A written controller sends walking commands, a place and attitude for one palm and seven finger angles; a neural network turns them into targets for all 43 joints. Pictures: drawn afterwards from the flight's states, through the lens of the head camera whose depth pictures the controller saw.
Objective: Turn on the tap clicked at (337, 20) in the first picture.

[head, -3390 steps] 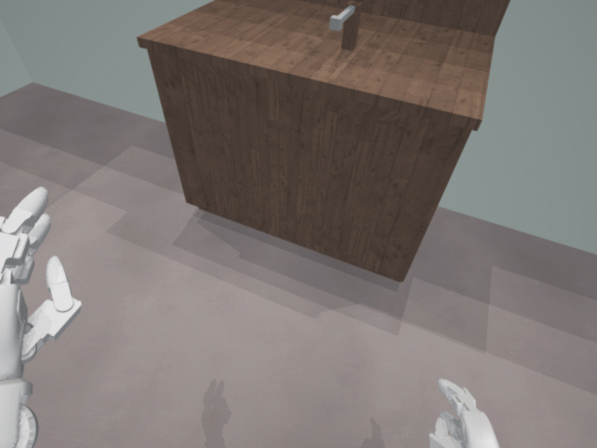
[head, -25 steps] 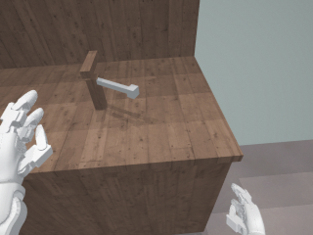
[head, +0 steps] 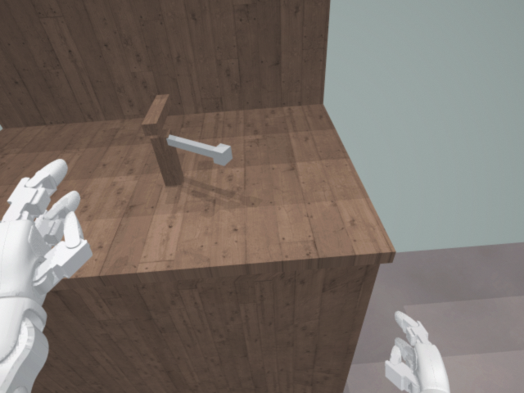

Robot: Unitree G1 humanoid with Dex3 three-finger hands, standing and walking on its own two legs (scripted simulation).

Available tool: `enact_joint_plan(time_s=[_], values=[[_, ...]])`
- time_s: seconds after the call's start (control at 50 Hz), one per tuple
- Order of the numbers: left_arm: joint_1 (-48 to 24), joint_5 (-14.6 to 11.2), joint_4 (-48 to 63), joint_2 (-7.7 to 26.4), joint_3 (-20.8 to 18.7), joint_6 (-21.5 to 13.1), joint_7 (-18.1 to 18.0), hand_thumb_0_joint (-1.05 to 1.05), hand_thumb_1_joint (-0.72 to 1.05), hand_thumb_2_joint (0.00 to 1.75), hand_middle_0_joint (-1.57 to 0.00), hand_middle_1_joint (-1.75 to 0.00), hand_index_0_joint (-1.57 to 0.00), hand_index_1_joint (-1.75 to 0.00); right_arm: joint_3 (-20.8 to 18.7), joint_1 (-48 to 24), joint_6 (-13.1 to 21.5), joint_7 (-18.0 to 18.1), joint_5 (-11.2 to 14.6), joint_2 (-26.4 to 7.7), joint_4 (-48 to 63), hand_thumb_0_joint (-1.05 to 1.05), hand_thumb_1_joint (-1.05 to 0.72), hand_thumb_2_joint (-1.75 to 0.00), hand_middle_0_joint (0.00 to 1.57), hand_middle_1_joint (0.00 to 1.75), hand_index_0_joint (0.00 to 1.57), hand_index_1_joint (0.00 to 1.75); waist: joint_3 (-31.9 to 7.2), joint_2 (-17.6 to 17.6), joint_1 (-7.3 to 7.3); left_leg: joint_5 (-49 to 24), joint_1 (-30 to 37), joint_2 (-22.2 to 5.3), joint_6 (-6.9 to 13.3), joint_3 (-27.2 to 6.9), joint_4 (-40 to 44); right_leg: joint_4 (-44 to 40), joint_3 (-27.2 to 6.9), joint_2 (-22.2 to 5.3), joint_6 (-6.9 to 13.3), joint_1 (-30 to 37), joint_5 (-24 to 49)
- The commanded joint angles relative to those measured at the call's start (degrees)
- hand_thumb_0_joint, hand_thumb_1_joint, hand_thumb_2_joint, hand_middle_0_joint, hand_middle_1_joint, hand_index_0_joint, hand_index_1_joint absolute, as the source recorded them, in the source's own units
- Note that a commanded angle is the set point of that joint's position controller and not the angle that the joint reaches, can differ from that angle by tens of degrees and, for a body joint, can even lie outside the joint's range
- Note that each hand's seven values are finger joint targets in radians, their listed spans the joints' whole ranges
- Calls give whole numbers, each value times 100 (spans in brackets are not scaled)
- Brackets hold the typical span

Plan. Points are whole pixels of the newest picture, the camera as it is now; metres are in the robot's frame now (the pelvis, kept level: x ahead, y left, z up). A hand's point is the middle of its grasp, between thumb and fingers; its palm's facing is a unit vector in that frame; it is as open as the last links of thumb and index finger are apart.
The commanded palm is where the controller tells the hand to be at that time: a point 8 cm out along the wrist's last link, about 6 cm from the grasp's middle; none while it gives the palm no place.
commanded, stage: turn the palm inward beside the body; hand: left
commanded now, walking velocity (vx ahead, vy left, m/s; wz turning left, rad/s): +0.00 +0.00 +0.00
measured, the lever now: (222, 154) +0.48 +0.16 +0.16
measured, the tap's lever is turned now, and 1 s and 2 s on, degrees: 57 57 57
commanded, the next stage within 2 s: reach beside the lever's end, fingers flat in 0.50 s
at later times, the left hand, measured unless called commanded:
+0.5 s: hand (98, 243) +0.20 +0.22 +0.22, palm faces +0.42 -0.89 -0.16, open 7.4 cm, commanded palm +0.14 +0.26 +0.23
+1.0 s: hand (97, 226) +0.23 +0.25 +0.21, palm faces +0.45 -0.88 -0.14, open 7.4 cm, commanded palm +0.18 +0.30 +0.21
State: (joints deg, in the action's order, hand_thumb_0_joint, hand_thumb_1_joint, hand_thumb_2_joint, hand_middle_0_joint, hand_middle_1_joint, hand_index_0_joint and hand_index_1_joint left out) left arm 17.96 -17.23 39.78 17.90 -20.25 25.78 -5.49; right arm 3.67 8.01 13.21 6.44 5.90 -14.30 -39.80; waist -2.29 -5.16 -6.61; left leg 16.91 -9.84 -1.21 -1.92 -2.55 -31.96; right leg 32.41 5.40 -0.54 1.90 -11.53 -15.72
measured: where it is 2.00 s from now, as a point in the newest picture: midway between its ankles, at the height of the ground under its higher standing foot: outside the picture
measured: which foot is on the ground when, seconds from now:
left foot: down 0.00-1.00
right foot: down 0.00-1.00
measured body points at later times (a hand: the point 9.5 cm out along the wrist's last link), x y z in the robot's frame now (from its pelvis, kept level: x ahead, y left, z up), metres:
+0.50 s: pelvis +0.01 -0.01 +0.00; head -0.03 -0.05 +0.45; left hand +0.17 +0.27 +0.23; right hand +0.24 -0.21 -0.06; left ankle +0.01 +0.15 -0.73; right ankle +0.03 -0.09 -0.73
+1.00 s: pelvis +0.02 +0.00 +0.00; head -0.01 -0.03 +0.45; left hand +0.20 +0.30 +0.21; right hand +0.24 -0.21 -0.07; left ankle +0.01 +0.15 -0.73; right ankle +0.03 -0.09 -0.73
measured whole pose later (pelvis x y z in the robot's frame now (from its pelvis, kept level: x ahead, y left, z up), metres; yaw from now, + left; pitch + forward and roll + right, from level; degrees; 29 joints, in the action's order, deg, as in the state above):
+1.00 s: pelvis +0.02 +0.00 +0.00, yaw +0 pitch -4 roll +0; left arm 12.1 -17.4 31.4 18.4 -21.6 26.4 -5.4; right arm 3.3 7.9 13.5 6.6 5.2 -14.0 -40.1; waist -1.7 -4.5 -5.9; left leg 17.3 -9.6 -1.3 -2.0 -2.8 -30.5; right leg 30.9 5.7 -0.4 1.9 -11.2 -16.2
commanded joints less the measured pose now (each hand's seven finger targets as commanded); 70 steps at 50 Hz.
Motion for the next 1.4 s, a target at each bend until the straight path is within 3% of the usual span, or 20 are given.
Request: enact_joint_plan(time_s=[0.0,0.04,0.08,0.18,0.24,0.28,0.56,0.62,0.64,0.68,0.76,0.78,0.86,0.88,0.92,0.96,0.98,1.16,1.2,1.38], values=[[-1039,-45,1012,976,-456,-184,-42,0,90,90,-20,-30,-20,-30,-179,-1368,417,42,26,-547,1060,0,-90,-90,20,30,20,30,49,399,9,152,-346,152,300,120,510,-1068,-359,-185,-226,-183,-871],[-1017,-99,1027,1070,-569,-145,-74,0,90,90,-20,-30,-20,-30,-212,-1401,421,41,12,-569,1068,0,-90,-90,20,30,20,30,-97,533,-20,17,-329,126,306,131,414,-1123,-459,-223,-240,-99,-909],[-1083,-78,1237,1149,-678,-173,-128,0,90,90,-20,-30,-20,-30,-195,-1456,427,23,10,-577,1039,0,-90,-90,20,30,20,30,-120,229,-40,-65,-245,137,291,150,370,-1118,-436,-236,-227,-114,-852],[-838,-19,1203,1049,-610,-235,-187,0,90,90,-20,-30,-20,-30,-215,-1366,435,-28,-19,-595,1026,0,-90,-90,20,30,20,30,-131,207,-16,-388,-157,116,305,153,332,-1014,-328,-201,-221,-139,-421],[-831,-107,1098,1000,-560,-214,-89,0,90,90,-20,-30,-20,-30,-238,-1236,440,4,-25,-623,1068,0,-90,-90,20,30,20,30,-210,550,13,-586,-155,98,331,135,322,-954,-323,-186,-252,-62,-109],[-861,-87,1090,967,-572,-196,-59,0,90,90,-20,-30,-20,-30,-229,-1304,435,-9,0,-616,1013,0,-90,-90,20,30,20,30,-134,261,14,-624,-69,107,325,157,331,-964,-295,-183,-232,-106,-47],[-762,-102,1173,1013,-646,-291,-5,0,90,90,-20,-30,-20,-30,-248,-1103,494,-15,-43,-607,1094,0,-90,-90,20,30,20,30,-380,440,-15,-1039,8,104,324,107,363,-759,-190,-146,-215,66,601],[-876,-92,937,911,-583,-241,6,0,90,90,-20,-30,-20,-30,-234,-1120,467,-3,-22,-586,1061,0,-90,-90,20,30,20,30,-211,198,16,-975,-25,117,307,119,396,-790,-179,-128,-197,-43,520],[-938,-110,861,929,-603,-228,3,0,90,90,-20,-30,-20,-30,-229,-1090,454,3,-28,-592,1043,0,-90,-90,20,30,20,30,-172,374,26,-930,-72,113,303,84,427,-790,-154,-121,-201,-38,471],[-1112,-81,745,908,-589,-205,6,0,90,90,-20,-30,-20,-30,-215,-1231,451,19,-8,-586,990,0,-90,-90,20,30,20,30,-83,285,51,-786,-30,127,317,91,442,-864,-179,-105,-204,-129,269],[-1424,-22,752,938,-451,-233,-4,0,90,90,-20,-30,-20,-30,-249,-1147,471,37,-57,-607,1034,0,-90,-90,20,30,20,30,-301,376,78,-836,17,153,340,67,453,-843,-189,-126,-217,-52,300],[-1421,21,715,1070,-614,-262,-34,0,90,90,-20,-30,-20,-30,-231,-1216,469,40,-40,-599,991,0,-90,-90,20,30,20,30,-346,196,63,-774,62,153,324,76,470,-862,-194,-105,-203,-51,209],[-1590,36,513,1139,-640,-339,-26,0,90,90,-20,-30,-20,-30,-260,-1080,447,56,-93,-603,995,0,-90,-90,20,30,20,30,-503,334,73,-1000,57,153,330,76,458,-815,-185,-110,-208,56,472],[-1673,75,403,1208,-721,-354,-45,0,90,90,-20,-30,-20,-30,-229,-1156,431,52,-59,-583,945,0,-90,-90,20,30,20,30,-418,113,76,-944,67,154,301,68,501,-828,-188,-89,-178,29,393],[-1572,19,193,1228,-815,-374,-34,0,90,90,-20,-30,-20,-30,-265,-1041,413,57,-85,-590,965,0,-90,-90,20,30,20,30,-466,395,69,-1062,14,145,311,72,505,-825,-171,-88,-186,130,540],[-1596,-3,172,1275,-863,-383,20,0,90,90,-20,-30,-20,-30,-278,-1018,395,66,-90,-604,978,0,-90,-90,20,30,20,30,-614,306,71,-1228,67,158,317,112,465,-770,-179,-96,-197,199,802],[-1535,11,41,1298,-944,-396,25,0,90,90,-20,-30,-20,-30,-250,-1104,378,62,-74,-589,940,0,-90,-90,20,30,20,30,-547,121,44,-1235,95,156,294,105,490,-779,-174,-79,-169,178,798],[-1541,-46,-59,1332,-960,-659,234,0,90,90,-19,-28,-19,-28,-325,-852,478,83,-93,-624,1003,0,-90,-90,20,30,20,30,-624,263,93,-1476,166,152,307,103,500,-702,-133,-61,-178,187,1135],[-1726,11,-76,1253,-836,-752,213,0,90,90,-19,-27,-19,-27,-294,-865,488,77,-69,-583,972,0,-90,-90,20,30,20,30,-449,19,125,-1288,132,160,277,78,551,-745,-131,-56,-155,44,865],[-2085,82,-631,1451,-956,-877,177,0,90,90,-18,-25,-18,-25,-307,-914,503,131,-80,-616,857,0,-90,-90,20,30,20,30,-422,65,141,-1022,101,179,280,39,652,-837,-156,-36,-144,75,589]])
